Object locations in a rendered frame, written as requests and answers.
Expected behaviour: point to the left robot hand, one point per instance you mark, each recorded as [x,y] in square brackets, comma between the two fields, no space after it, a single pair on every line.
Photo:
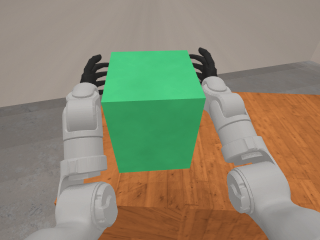
[90,75]

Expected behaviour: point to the carton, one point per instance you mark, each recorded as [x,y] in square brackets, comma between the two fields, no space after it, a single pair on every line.
[153,104]

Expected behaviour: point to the right robot hand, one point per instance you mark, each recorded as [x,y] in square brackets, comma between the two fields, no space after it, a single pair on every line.
[208,65]

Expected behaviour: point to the robot right forearm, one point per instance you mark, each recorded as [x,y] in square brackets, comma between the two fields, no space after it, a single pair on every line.
[239,140]

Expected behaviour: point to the robot right upper arm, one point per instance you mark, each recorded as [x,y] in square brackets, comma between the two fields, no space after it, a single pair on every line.
[261,191]

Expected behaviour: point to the robot left forearm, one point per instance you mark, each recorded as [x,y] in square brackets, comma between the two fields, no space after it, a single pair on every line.
[82,130]

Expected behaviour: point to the pedestal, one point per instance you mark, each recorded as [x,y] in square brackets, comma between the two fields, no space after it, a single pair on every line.
[193,203]

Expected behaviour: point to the robot left upper arm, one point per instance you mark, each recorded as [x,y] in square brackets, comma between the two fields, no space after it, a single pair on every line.
[83,212]

